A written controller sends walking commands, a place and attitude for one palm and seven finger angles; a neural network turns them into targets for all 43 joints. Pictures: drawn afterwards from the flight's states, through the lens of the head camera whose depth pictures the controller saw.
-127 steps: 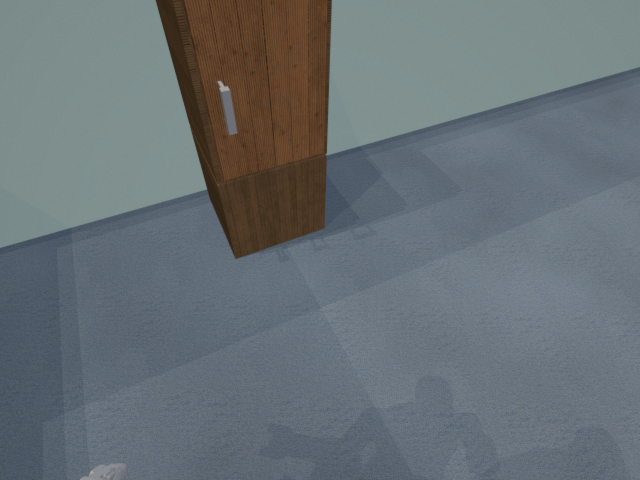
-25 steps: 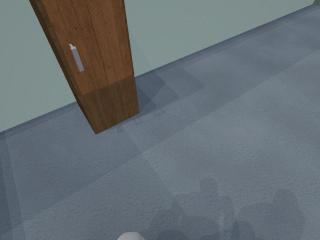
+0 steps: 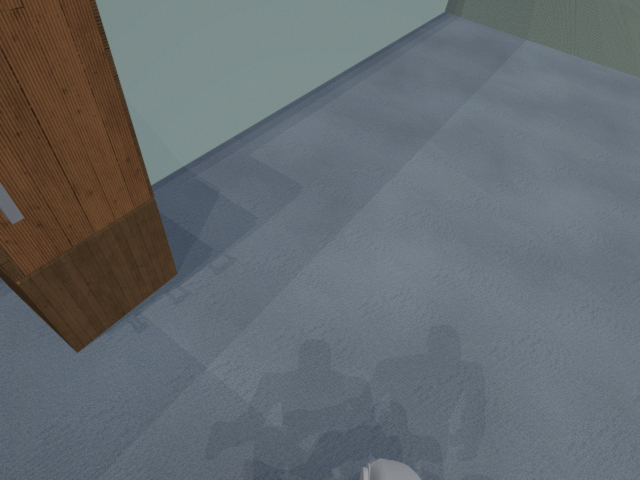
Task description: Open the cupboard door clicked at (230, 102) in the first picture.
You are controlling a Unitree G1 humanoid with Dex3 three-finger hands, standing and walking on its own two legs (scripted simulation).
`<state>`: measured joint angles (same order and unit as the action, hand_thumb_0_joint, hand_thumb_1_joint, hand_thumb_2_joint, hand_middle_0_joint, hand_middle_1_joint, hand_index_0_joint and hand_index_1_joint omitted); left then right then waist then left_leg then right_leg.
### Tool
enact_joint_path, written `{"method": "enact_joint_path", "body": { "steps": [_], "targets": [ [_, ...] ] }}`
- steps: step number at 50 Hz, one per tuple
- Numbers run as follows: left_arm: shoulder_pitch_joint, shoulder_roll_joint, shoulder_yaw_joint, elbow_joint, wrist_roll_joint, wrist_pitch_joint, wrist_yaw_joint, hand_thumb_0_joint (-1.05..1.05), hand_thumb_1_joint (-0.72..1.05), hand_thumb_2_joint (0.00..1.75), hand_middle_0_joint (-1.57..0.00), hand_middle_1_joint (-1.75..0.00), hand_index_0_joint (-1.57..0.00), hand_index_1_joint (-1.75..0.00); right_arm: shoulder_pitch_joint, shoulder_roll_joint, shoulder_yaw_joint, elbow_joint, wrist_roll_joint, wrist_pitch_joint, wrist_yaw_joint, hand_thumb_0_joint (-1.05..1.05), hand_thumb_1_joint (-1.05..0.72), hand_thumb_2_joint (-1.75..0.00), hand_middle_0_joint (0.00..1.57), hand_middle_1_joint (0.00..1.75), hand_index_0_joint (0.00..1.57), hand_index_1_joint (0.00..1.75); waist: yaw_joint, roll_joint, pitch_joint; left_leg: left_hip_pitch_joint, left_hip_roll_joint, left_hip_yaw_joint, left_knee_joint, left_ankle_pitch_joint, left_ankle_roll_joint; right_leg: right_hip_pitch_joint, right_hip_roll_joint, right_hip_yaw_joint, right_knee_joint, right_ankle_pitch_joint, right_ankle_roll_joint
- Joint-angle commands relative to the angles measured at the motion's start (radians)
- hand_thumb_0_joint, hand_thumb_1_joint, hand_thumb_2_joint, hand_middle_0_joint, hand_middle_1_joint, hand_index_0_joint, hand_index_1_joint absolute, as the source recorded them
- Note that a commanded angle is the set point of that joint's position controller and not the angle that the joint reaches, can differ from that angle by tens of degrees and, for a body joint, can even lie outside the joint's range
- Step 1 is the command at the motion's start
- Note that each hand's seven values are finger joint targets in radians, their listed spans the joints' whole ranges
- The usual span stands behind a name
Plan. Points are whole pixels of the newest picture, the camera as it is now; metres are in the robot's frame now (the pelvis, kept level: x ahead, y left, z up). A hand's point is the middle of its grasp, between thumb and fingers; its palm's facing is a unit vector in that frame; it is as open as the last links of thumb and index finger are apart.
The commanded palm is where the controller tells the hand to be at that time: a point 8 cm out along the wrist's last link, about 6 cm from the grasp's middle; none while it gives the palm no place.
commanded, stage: walk to a spot facing it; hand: left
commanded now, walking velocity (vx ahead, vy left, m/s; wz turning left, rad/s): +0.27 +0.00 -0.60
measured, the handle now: out of the picture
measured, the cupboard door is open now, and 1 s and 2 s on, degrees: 0 0 0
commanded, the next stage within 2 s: none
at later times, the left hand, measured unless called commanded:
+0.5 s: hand (262, 353) +0.35 +0.11 -0.19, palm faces -0.32 -0.93 -0.17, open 7.4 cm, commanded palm none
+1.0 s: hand (221, 299) +0.45 +0.21 -0.18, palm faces -0.49 -0.85 -0.19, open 7.4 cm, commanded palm none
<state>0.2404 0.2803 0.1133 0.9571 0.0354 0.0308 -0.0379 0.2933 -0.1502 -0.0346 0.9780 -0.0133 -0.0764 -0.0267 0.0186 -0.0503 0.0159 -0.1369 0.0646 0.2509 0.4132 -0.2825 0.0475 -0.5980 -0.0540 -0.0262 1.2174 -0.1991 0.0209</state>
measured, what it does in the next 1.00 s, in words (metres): walks ahead, turning right: right foot, then left foot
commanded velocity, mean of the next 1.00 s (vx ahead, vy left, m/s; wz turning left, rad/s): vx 0.04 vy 0.00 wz -0.60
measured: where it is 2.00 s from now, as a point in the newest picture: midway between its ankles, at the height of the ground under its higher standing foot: (306, 461)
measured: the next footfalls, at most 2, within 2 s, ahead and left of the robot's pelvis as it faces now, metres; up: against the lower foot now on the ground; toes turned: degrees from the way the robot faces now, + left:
right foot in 0.34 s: +0.25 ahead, -0.12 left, +0.00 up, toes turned -19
left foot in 0.74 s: +0.38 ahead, +0.11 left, +0.00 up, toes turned -19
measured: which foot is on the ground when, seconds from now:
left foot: down 0.00-0.34, up 0.36-0.72, down 0.74-1.00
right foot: up 0.00-0.32, down 0.34-0.74, up 0.76-1.00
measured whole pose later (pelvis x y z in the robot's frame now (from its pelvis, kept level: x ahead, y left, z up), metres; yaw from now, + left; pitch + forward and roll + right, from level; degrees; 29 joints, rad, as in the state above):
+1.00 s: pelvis +0.29 +0.06 +0.00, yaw -35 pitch +0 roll -3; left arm 0.25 0.27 0.11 0.91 0.02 0.08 -0.03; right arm 0.17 -0.16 -0.03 0.88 -0.02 -0.01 -0.02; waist 0.03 -0.04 0.06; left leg -0.23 0.12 0.24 0.49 -0.26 0.03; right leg -0.51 -0.04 -0.01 1.20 -0.37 0.08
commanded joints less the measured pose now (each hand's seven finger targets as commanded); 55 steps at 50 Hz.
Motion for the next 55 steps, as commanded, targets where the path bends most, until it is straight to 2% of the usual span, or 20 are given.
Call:
{"method": "enact_joint_path", "body": {
  "steps": [1, 8, 11, 14, 15, 16, 17, 18, 19, 22, 24, 27, 32, 35, 36, 37, 38, 40, 43, 55],
  "targets": [
    [-0.028, -0.046, -0.017, -0.069, 0.005, 0.0, -0.012, 0.0, 0.9, 0.9, -0.2, -0.3, -0.2, -0.3, 0.115, -0.132, -0.023, 0.0, 0.0, -0.026, -0.01, 0.0, -0.9, -0.9, 0.2, 0.3, 0.2, 0.3, -0.01, 0.141, 0.067, 0.114, 0.259, -0.133, -0.198, 0.372, -0.015, -0.186, -0.039, 0.013, -0.02, 0.07, 0.02],
    [-0.272, -0.062, -0.044, -0.131, 0.0, -0.009, -0.019, 0.0, 0.9, 0.9, -0.2, -0.3, -0.2, -0.3, 0.247, -0.128, -0.017, 0.061, -0.014, -0.012, -0.012, 0.0, -0.9, -0.9, 0.2, 0.3, 0.2, 0.3, -0.084, 0.153, 0.123, 0.228, 0.269, -0.031, -0.16, 0.599, 0.027, -0.148, -0.013, -0.101, -0.347, 0.043, -0.011],
    [-0.293, -0.065, -0.048, -0.142, -0.002, -0.017, -0.015, 0.0, 0.9, 0.9, -0.2, -0.3, -0.2, -0.3, 0.247, -0.145, -0.02, 0.066, -0.015, 0.004, -0.013, 0.0, -0.9, -0.9, 0.2, 0.3, 0.2, 0.3, -0.075, 0.185, 0.126, 0.248, 0.268, 0.043, -0.083, 0.841, 0.033, -0.062, 0.041, -0.157, -0.475, -0.01, -0.047],
    [-0.136, -0.022, -0.034, -0.105, 0.002, -0.033, -0.004, 0.0, 0.9, 0.9, -0.2, -0.3, -0.2, -0.3, 0.214, -0.198, -0.036, 0.044, -0.007, 0.013, -0.01, 0.0, -0.9, -0.9, 0.2, 0.3, 0.2, 0.3, 0.007, 0.212, 0.001, 0.242, 0.26, 0.088, 0.191, 1.12, 0.007, 0.177, 0.117, -0.193, -0.57, -0.024, -0.09],
    [-0.023, 0.017, -0.023, -0.076, 0.003, -0.044, 0.001, 0.0, 0.9, 0.9, -0.2, -0.3, -0.2, -0.3, 0.187, -0.212, -0.038, 0.025, 0.0, 0.015, -0.006, 0.0, -0.9, -0.9, 0.2, 0.3, 0.2, 0.3, 0.059, 0.23, -0.069, 0.151, 0.251, 0.094, 0.365, 1.042, -0.015, 0.376, 0.121, -0.19, -0.641, 0.023, -0.103],
    [0.107, 0.095, -0.005, -0.039, 0.003, -0.055, 0.009, 0.0, 0.9, 0.9, -0.2, -0.3, -0.2, -0.3, 0.174, -0.195, -0.036, 0.002, 0.015, 0.019, 0.004, 0.0, -0.9, -0.9, 0.2, 0.3, 0.2, 0.3, 0.121, 0.151, -0.171, -0.085, 0.236, 0.08, 0.635, 0.714, -0.055, 0.701, -0.004, -0.066, -0.703, 0.22, -0.153],
    [0.194, 0.201, 0.012, -0.028, -0.013, -0.068, 0.024, 0.0, 0.9, 0.9, -0.2, -0.3, -0.2, -0.3, 0.187, -0.12, -0.024, -0.038, 0.031, 0.017, 0.004, 0.0, -0.9, -0.9, 0.2, 0.3, 0.2, 0.3, 0.116, -0.045, -0.325, -0.442, 0.046, 0.021, 1.002, -0.309, -0.121, 0.991, -0.35, 0.462, -0.684, 0.764, -0.314],
    [0.188, 0.217, 0.013, -0.036, -0.04, -0.057, 0.04, 0.0, 0.9, 0.9, -0.2, -0.3, -0.2, -0.3, 0.098, -0.14, -0.029, -0.07, 0.021, 0.013, -0.015, 0.0, -0.9, -0.9, 0.2, 0.3, 0.2, 0.3, 0.124, 0.025, -0.292, -0.509, 0.035, -0.151, 1.106, -0.359, -0.106, 0.914, -0.396, 0.459, -0.702, 1.089, -0.378],
    [0.13, 0.202, 0.011, -0.054, -0.038, -0.057, 0.048, 0.0, 0.9, 0.9, -0.2, -0.3, -0.2, -0.3, 0.093, -0.125, -0.03, -0.085, 0.016, 0.018, -0.014, 0.0, -0.9, -0.9, 0.2, 0.3, 0.2, 0.3, 0.083, -0.001, -0.294, -0.534, 0.075, -0.241, 1.109, -0.268, -0.11, 0.883, -0.367, 0.403, -0.704, 0.956, -0.359],
    [-0.044, 0.105, -0.014, -0.089, -0.032, -0.054, 0.064, 0.0, 0.9, 0.9, -0.2, -0.3, -0.2, -0.3, 0.056, -0.12, -0.025, -0.063, -0.006, 0.066, -0.012, 0.0, -0.9, -0.9, 0.2, 0.3, 0.2, 0.3, -0.026, 0.078, -0.086, -0.42, 0.129, -0.24, 0.917, -0.146, -0.126, 0.444, -0.25, 0.231, -0.823, 0.658, -0.253],
    [-0.106, 0.091, -0.016, -0.101, -0.017, -0.054, 0.064, 0.0, 0.9, 0.9, -0.2, -0.3, -0.2, -0.3, 0.102, -0.094, -0.023, -0.05, -0.008, 0.09, -0.01, 0.0, -0.9, -0.9, 0.2, 0.3, 0.2, 0.3, -0.078, 0.058, -0.065, -0.333, 0.113, -0.222, 0.795, -0.137, -0.136, 0.277, -0.191, 0.174, -0.841, 0.546, -0.23],
    [-0.104, 0.083, -0.011, -0.104, -0.013, -0.042, 0.052, 0.0, 0.9, 0.9, -0.2, -0.3, -0.2, -0.3, 0.061, -0.095, -0.025, -0.071, -0.011, 0.099, -0.003, 0.0, -0.9, -0.9, 0.2, 0.3, 0.2, 0.3, -0.072, -0.058, -0.055, -0.32, 0.08, -0.201, 0.685, -0.063, -0.142, 0.21, -0.12, 0.186, -0.86, 0.322, -0.203],
    [-0.058, 0.117, 0.004, -0.124, -0.009, -0.022, 0.041, 0.0, 0.9, 0.9, -0.2, -0.3, -0.2, -0.3, -0.084, -0.118, -0.028, -0.141, -0.002, 0.082, 0.002, 0.0, -0.9, -0.9, 0.2, 0.3, 0.2, 0.3, -0.02, -0.142, -0.07, -0.261, 0.005, -0.175, 0.418, -0.082, -0.133, 0.267, -0.103, 0.276, -0.796, 0.295, -0.188],
    [-0.076, 0.124, 0.011, -0.143, -0.014, -0.008, 0.044, 0.0, 0.9, 0.9, -0.2, -0.3, -0.2, -0.3, -0.06, -0.139, -0.034, -0.145, 0.005, 0.07, -0.004, 0.0, -0.9, -0.9, 0.2, 0.3, 0.2, 0.3, -0.045, -0.138, -0.098, -0.11, -0.02, -0.167, 0.177, -0.004, -0.122, 0.268, -0.083, 0.307, -0.71, 0.292, -0.142],
    [-0.075, 0.093, 0.005, -0.157, -0.021, -0.003, 0.044, 0.0, 0.9, 0.9, -0.2, -0.3, -0.2, -0.3, -0.02, -0.177, -0.041, -0.138, 0.003, 0.061, -0.008, 0.0, -0.9, -0.9, 0.2, 0.3, 0.2, 0.3, -0.065, -0.056, -0.118, 0.035, 0.035, -0.212, 0.026, 0.074, -0.104, 0.19, -0.038, 0.275, -0.626, 0.219, -0.096],
    [-0.035, 0.029, -0.005, -0.178, -0.03, 0.001, 0.037, 0.0, 0.9, 0.9, -0.2, -0.3, -0.2, -0.3, -0.006, -0.278, -0.059, -0.144, -0.009, 0.053, -0.008, 0.0, -0.9, -0.9, 0.2, 0.3, 0.2, 0.3, -0.062, 0.235, -0.145, 0.176, 0.293, -0.476, -0.072, 0.206, -0.016, 0.003, 0.099, 0.151, -0.423, -0.132, -0.024],
    [0.006, 0.026, -0.012, -0.173, -0.022, 0.001, 0.034, 0.0, 0.9, 0.9, -0.2, -0.3, -0.2, -0.3, -0.031, -0.323, -0.065, -0.16, -0.008, 0.064, -0.001, 0.0, -0.9, -0.9, 0.2, 0.3, 0.2, 0.3, -0.046, 0.396, -0.138, 0.127, 0.473, -0.586, -0.111, 0.245, 0.066, -0.043, 0.094, 0.06, -0.173, -0.439, 0.014],
    [-0.045, 0.073, 0.012, -0.155, -0.006, 0.003, 0.023, 0.0, 0.9, 0.9, -0.2, -0.3, -0.2, -0.3, -0.109, -0.247, -0.046, -0.181, -0.013, 0.059, -0.006, 0.0, -0.9, -0.9, 0.2, 0.3, 0.2, 0.3, -0.037, 0.219, -0.008, -0.078, 0.387, -0.487, -0.137, 0.189, 0.083, -0.018, 0.045, 0.081, 0.023, -0.334, 0.027],
    [0.02, 0.04, 0.01, -0.128, -0.01, 0.013, 0.009, 0.0, 0.9, 0.9, -0.2, -0.3, -0.2, -0.3, -0.162, -0.196, -0.032, -0.186, -0.008, 0.051, -0.007, 0.0, -0.9, -0.9, 0.2, 0.3, 0.2, 0.3, 0.002, 0.211, -0.027, -0.038, 0.275, -0.248, -0.1, 0.321, 0.037, -0.002, 0.016, 0.042, 0.074, -0.195, 0.046],
    [-0.117, -0.015, -0.011, -0.148, -0.012, 0.026, 0.007, 0.0, 0.9, 0.9, -0.2, -0.3, -0.2, -0.3, 0.015, -0.215, -0.069, -0.078, -0.012, 0.06, -0.001, 0.0, -0.9, -0.9, 0.2, 0.3, 0.2, 0.3, -0.075, 0.241, -0.046, 0.128, 0.338, -0.086, -0.057, 0.472, 0.074, 0.061, -0.019, -0.055, -0.276, -0.243, 0.05]
  ]
}}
